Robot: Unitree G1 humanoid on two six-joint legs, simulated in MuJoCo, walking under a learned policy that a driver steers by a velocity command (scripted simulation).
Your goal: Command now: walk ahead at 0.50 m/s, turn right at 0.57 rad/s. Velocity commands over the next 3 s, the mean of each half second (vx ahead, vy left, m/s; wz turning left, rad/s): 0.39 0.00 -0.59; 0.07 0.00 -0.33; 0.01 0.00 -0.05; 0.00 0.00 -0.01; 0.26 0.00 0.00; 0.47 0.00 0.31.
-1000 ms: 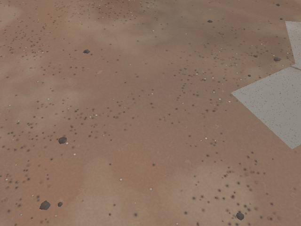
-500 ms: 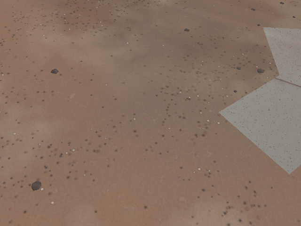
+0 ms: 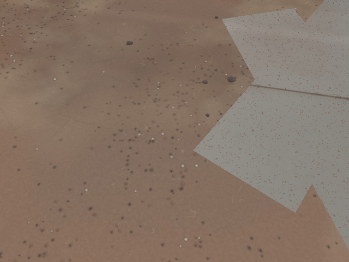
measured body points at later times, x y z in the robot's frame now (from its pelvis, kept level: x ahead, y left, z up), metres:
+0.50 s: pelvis +0.27 +0.04 +0.00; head +0.32 +0.04 +0.45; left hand +0.43 +0.31 -0.12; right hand +0.38 -0.25 -0.09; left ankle +0.39 +0.13 -0.73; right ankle +0.15 -0.06 -0.63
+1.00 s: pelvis +0.32 -0.01 +0.01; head +0.34 -0.04 +0.46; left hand +0.59 +0.14 -0.07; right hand +0.30 -0.31 -0.12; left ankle +0.38 +0.13 -0.69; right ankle +0.30 -0.11 -0.73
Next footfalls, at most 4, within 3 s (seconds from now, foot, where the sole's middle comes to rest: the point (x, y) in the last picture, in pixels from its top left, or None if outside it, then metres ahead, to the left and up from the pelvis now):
0.36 left None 0.43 0.12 -0.76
0.80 right None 0.33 -0.13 -0.76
1.10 left None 0.42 0.10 -0.76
2.76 left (208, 178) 0.79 -0.10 -0.76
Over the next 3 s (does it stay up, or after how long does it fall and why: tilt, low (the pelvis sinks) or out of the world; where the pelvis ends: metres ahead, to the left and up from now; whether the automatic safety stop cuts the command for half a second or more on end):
stays up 0.71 -0.14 0.02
